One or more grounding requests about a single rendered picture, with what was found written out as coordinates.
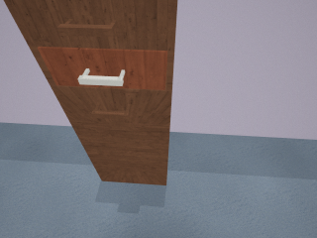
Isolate handle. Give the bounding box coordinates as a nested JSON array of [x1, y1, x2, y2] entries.
[[78, 68, 125, 86], [91, 110, 130, 120], [57, 24, 115, 38]]

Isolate drawer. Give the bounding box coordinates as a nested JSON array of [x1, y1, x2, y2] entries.
[[38, 47, 168, 90]]

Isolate cabinet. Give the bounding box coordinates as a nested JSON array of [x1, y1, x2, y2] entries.
[[4, 0, 178, 185]]

